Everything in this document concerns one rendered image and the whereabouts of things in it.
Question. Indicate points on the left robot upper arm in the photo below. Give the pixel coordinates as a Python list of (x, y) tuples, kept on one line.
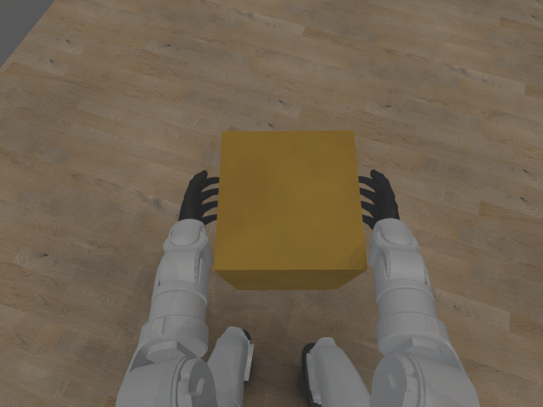
[(186, 381)]

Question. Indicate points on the robot right thigh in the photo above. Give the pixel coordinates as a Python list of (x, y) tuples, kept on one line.
[(332, 374)]

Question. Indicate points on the right robot foot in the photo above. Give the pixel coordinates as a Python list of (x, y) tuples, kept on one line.
[(306, 350)]

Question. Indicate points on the right robot forearm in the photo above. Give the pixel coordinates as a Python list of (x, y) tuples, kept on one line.
[(408, 318)]

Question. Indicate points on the left robot forearm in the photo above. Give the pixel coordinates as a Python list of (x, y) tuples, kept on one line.
[(176, 324)]

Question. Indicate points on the carton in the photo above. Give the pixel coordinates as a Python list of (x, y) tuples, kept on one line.
[(289, 210)]

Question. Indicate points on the right robot upper arm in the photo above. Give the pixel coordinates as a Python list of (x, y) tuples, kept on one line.
[(403, 379)]

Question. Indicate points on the robot right hand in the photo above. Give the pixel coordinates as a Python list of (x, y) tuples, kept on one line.
[(384, 199)]

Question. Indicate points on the robot left hand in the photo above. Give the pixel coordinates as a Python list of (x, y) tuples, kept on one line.
[(192, 207)]

